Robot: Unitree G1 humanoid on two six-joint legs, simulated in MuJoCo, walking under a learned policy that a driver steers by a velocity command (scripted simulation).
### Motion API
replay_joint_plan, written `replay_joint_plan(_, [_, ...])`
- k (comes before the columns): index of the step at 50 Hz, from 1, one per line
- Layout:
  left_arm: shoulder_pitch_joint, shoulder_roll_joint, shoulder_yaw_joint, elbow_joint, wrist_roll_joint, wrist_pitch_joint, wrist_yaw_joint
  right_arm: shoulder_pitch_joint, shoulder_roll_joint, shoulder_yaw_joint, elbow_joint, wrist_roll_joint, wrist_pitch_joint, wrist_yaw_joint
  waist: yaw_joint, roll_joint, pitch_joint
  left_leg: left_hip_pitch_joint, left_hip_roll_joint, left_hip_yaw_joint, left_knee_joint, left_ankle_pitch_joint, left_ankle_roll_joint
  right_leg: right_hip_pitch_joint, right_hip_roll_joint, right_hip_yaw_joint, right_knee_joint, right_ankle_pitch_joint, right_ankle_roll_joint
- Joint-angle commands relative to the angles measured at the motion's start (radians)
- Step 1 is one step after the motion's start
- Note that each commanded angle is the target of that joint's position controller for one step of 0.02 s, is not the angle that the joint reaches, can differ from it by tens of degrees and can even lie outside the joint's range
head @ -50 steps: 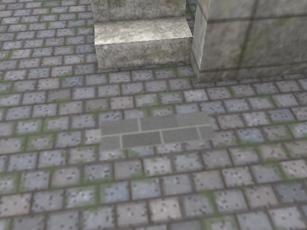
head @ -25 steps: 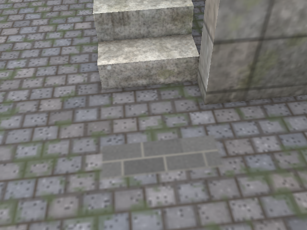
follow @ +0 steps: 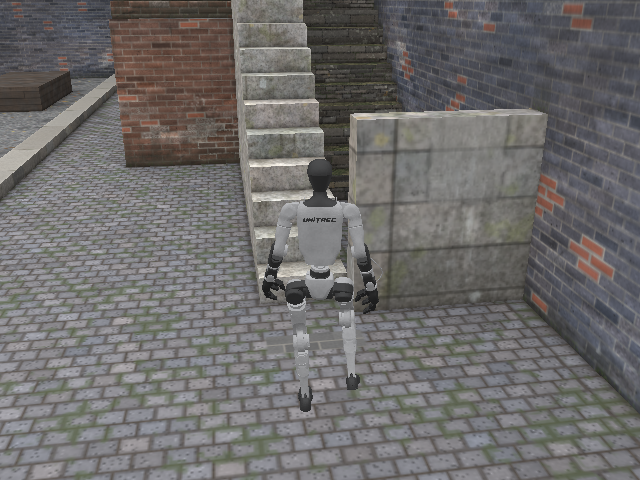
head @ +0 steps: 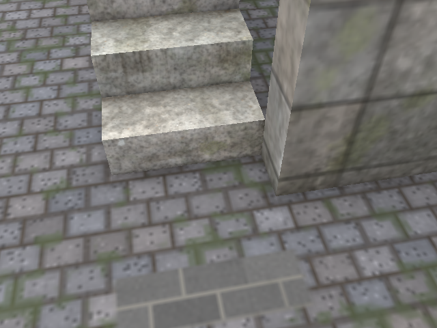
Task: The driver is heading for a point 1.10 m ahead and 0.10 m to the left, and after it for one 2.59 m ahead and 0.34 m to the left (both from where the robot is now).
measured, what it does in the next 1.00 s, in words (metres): walks ahead: right foot, then left foot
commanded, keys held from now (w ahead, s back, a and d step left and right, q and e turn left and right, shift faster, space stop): w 0.58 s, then w+q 0.42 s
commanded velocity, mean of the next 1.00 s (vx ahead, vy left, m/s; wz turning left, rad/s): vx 0.48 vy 0.03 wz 0.13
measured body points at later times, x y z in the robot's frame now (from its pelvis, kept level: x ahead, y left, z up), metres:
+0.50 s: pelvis +0.27 -0.08 +0.00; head +0.29 -0.10 +0.45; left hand +0.33 +0.18 -0.12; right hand +0.37 -0.35 -0.13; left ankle +0.28 +0.08 -0.66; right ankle +0.30 -0.16 -0.74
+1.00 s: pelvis +0.55 +0.01 -0.01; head +0.59 +0.00 +0.43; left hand +0.60 +0.29 -0.13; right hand +0.72 -0.25 -0.13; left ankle +0.60 +0.06 -0.74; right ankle +0.48 -0.16 -0.63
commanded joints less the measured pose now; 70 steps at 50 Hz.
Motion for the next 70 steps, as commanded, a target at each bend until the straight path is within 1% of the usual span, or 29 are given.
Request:
replay_joint_plan(1, [0.033,0.045,0.013,-0.042,0.012,0.004,0.007,-0.041,-0.133,-0.021,-0.055,0.002,-0.018,-0.02,0.047,0.074,0.054,-0.106,0.28,-0.206,-0.203,0.073,0.171,-0.019,-0.042,0.002,-0.145,0.162,0.027])
replay_joint_plan(10, [-0.249,0.045,0.003,-0.134,-0.01,-0.017,-0.036,0.111,-0.17,-0.032,-0.005,0.027,0.017,-0.037,-0.047,0.092,0.081,0.145,0.329,-0.18,-0.111,0.059,0.112,0.011,0.033,-0.042,-0.581,0.214,0.014])
replay_joint_plan(12, [-0.221,0.067,0.011,-0.138,-0.01,-0.026,-0.046,0.101,-0.183,-0.038,-0.003,0.027,0.028,-0.039,-0.018,0.106,0.065,0.187,0.351,-0.193,-0.054,0.117,0.096,0.074,0.051,-0.053,-0.622,0.134,-0.014])
replay_joint_plan(14, [-0.021,0.126,0.045,-0.082,-0.008,-0.032,-0.044,0.064,-0.173,-0.033,-0.014,0.021,0.039,-0.039,0.09,0.104,-0.048,0.163,0.289,-0.137,0.18,0.402,0.058,0.35,0.11,-0.099,-0.662,0.102,-0.058])
replay_joint_plan(15, [0.186,0.204,0.072,-0.034,0.001,-0.034,-0.036,0.055,-0.133,-0.014,-0.039,0.005,0.038,-0.039,0.166,0.033,-0.2,0.0,0.226,-0.076,0.474,0.324,0.02,0.653,-0.013,0.036,-0.638,0.123,-0.122])
replay_joint_plan(16, [0.302,0.303,0.097,-0.006,0.011,-0.024,-0.037,0.164,-0.012,0.021,-0.049,0.007,0.014,-0.029,0.139,-0.227,-0.333,-0.431,0.048,-0.017,0.864,-0.104,-0.058,1.038,-0.245,0.484,-0.719,-0.037,-0.276])
replay_joint_plan(17, [0.302,0.211,0.07,-0.007,0.009,-0.024,-0.039,0.143,-0.076,0.008,-0.036,0.023,-0.012,-0.025,0.149,-0.205,-0.366,-0.559,0.055,-0.172,1.023,-0.406,-0.043,1.049,-0.275,0.677,-0.834,-0.099,-0.281])
replay_joint_plan(18, [0.205,0.159,0.052,-0.025,0.006,-0.026,-0.039,0.058,-0.156,-0.013,-0.066,0.048,-0.026,-0.021,0.128,-0.146,-0.224,-0.631,0.114,-0.183,1.065,-0.344,-0.02,0.926,-0.248,0.535,-0.841,-0.078,-0.232])
replay_joint_plan(20, [0.045,0.102,0.033,-0.058,0.005,-0.023,-0.041,-0.054,-0.136,-0.015,-0.099,0.033,-0.02,-0.027,0.074,0.003,-0.079,-0.566,0.208,-0.142,0.962,-0.179,-0.019,0.649,-0.17,0.301,-0.91,0.063,-0.19])
replay_joint_plan(22, [0.017,0.081,0.027,-0.046,0.018,-0.028,-0.047,-0.025,-0.102,-0.018,-0.092,0.025,0.009,-0.033,0.024,-0.039,-0.043,-0.455,0.243,-0.142,0.882,-0.111,-0.026,0.523,-0.112,0.193,-0.976,0.115,-0.173])
replay_joint_plan(25, [0.059,0.13,0.038,-0.021,0.012,-0.037,-0.037,-0.069,-0.08,-0.01,-0.117,0.013,0.03,-0.036,0.009,-0.008,-0.002,-0.51,0.25,-0.13,0.794,-0.045,-0.051,0.505,-0.109,0.13,-1.019,0.221,-0.197])
replay_joint_plan(33, [0.187,0.147,0.037,0.045,0.004,-0.024,0.002,-0.376,-0.056,-0.001,-0.212,0.021,0.015,-0.019,0.095,-0.013,0.038,-0.533,0.184,-0.065,0.348,0.281,-0.071,0.609,-0.081,-0.033,-1.046,0.256,-0.133])
replay_joint_plan(38, [0.205,0.157,0.035,0.073,0.017,0.002,0.007,-0.462,-0.083,-0.003,-0.273,0.028,0.005,0.029,0.095,-0.037,0.063,-0.553,0.158,-0.08,0.265,0.179,-0.023,0.769,-0.135,-0.089,-0.978,0.328,-0.087])
replay_joint_plan(40, [0.182,0.16,0.03,0.07,0.033,0.012,0.033,-0.408,-0.117,-0.017,-0.286,0.009,-0.018,0.034,0.046,-0.072,-0.011,-0.374,0.078,-0.012,0.226,0.158,-0.007,0.731,-0.083,-0.141,-0.782,0.66,-0.042])
replay_joint_plan(41, [0.098,0.258,0.061,0.013,-0.001,0.022,0.055,-0.284,-0.152,-0.033,-0.248,0.003,0.016,0.06,0.016,0.005,0.014,-0.396,0.052,0.017,0.241,0.034,-0.013,0.727,-0.167,-0.103,-0.688,0.906,-0.046])
replay_joint_plan(42, [0.072,0.269,0.06,-0.003,-0.002,0.04,0.066,-0.154,-0.167,-0.048,-0.222,0.004,0.034,0.072,-0.038,-0.024,-0.066,-0.255,0.034,0.022,0.234,-0.003,0.014,0.702,-0.169,-0.111,-0.544,1.045,-0.044])
replay_joint_plan(43, [0.061,0.253,0.052,-0.025,0.0,0.042,0.07,0.0,-0.214,-0.075,-0.192,0.004,0.051,0.067,-0.11,-0.008,-0.166,0.003,0.023,-0.023,0.194,0.043,0.071,0.577,-0.121,-0.127,-0.302,0.994,-0.015])
replay_joint_plan(44, [0.162,0.14,0.012,-0.064,0.037,0.016,0.043,0.078,-0.327,-0.108,-0.187,0.007,0.07,0.046,-0.071,0.226,-0.324,0.432,0.248,-0.371,0.215,0.205,0.232,0.182,0.028,-0.142,0.123,0.335,0.052])
replay_joint_plan(45, [0.217,0.059,-0.023,-0.068,0.048,-0.027,0.006,0.051,-0.315,-0.103,-0.227,0.027,0.082,0.029,-0.053,0.333,-0.448,0.623,0.397,-0.753,0.115,0.175,0.384,-0.127,0.192,-0.043,0.452,-0.44,0.061])
replay_joint_plan(46, [0.167,0.155,0.0,-0.068,0.04,-0.06,-0.008,0.017,-0.268,-0.091,-0.229,0.021,0.074,0.008,-0.063,0.195,-0.353,0.538,0.337,-0.656,0.071,0.04,0.316,-0.225,0.116,0.044,0.444,-0.327,-0.004])
replay_joint_plan(47, [0.113,0.173,0.013,-0.08,0.026,-0.079,-0.009,-0.071,-0.21,-0.08,-0.252,0.025,0.07,-0.003,-0.022,0.073,-0.234,0.37,0.293,-0.54,0.04,0.008,0.254,-0.195,0.07,0.045,0.316,-0.221,-0.016])
replay_joint_plan(48, [0.067,0.166,0.016,-0.086,0.039,-0.079,0.0,-0.131,-0.184,-0.073,-0.266,0.033,0.067,-0.007,0.019,-0.033,-0.16,0.203,0.267,-0.497,-0.002,0.031,0.226,-0.136,0.036,0.032,0.226,-0.172,0.003])
replay_joint_plan(51, [0.06,0.148,0.029,-0.118,0.043,-0.041,0.014,-0.148,-0.176,-0.074,-0.267,0.037,0.056,-0.02,0.077,0.014,-0.058,-0.054,0.213,-0.443,-0.064,0.096,0.232,-0.012,-0.019,0.017,0.056,-0.121,0.063])
replay_joint_plan(55, [-0.02,0.125,0.018,-0.159,0.039,-0.022,0.049,-0.095,-0.211,-0.085,-0.272,0.025,0.052,-0.02,0.039,0.056,-0.012,-0.127,0.169,-0.396,-0.069,0.176,0.219,-0.013,0.007,-0.018,-0.181,-0.006,0.102])
replay_joint_plan(63, [-0.315,0.103,-0.008,-0.28,0.029,-0.068,0.016,0.1,-0.186,-0.081,-0.249,0.029,0.067,-0.048,-0.104,0.077,-0.05,0.118,0.154,-0.406,0.071,0.332,0.081,0.036,0.112,-0.049,-0.626,0.313,0.031])
replay_joint_plan(66, [-0.268,0.113,-0.007,-0.272,0.048,-0.063,0.004,0.095,-0.176,-0.076,-0.261,0.008,0.065,-0.055,-0.068,0.106,-0.064,0.232,0.215,-0.473,0.122,0.542,0.057,0.091,0.134,-0.045,-0.699,0.179,-0.03])
replay_joint_plan(68, [-0.107,0.17,0.022,-0.238,0.046,-0.062,-0.001,0.021,-0.187,-0.07,-0.273,0.014,0.052,-0.064,0.044,0.126,-0.16,0.222,0.194,-0.443,0.266,0.825,0.022,0.357,0.122,-0.03,-0.741,0.26,-0.096])
replay_joint_plan(69, [0.05,0.218,0.039,-0.208,0.051,-0.059,0.002,-0.027,-0.182,-0.063,-0.302,0.001,0.045,-0.064,0.117,0.086,-0.28,0.056,0.142,-0.389,0.464,0.754,-0.022,0.66,0.012,0.064,-0.669,0.474,-0.168])
replay_joint_plan(70, [0.201,0.264,0.07,-0.152,0.043,-0.041,-0.002,0.088,-0.163,-0.057,-0.274,0.02,0.028,-0.067,0.138,-0.081,-0.421,-0.21,0.018,-0.294,0.805,0.337,-0.125,1.0,-0.16,0.345,-0.649,0.486,-0.336])
Next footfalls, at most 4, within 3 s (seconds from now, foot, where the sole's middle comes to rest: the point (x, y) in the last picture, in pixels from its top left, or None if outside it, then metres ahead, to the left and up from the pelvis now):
0.30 right None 0.34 -0.17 -0.78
0.86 left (201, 290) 0.64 0.06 -0.78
1.36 right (212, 211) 0.95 0.02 -0.78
1.78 left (146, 210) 0.96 0.27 -0.78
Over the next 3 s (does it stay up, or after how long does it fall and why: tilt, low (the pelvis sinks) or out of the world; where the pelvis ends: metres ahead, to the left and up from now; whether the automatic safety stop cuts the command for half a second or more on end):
stays up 0.87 0.11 -0.01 its command is cut before an obstacle after 0.8 s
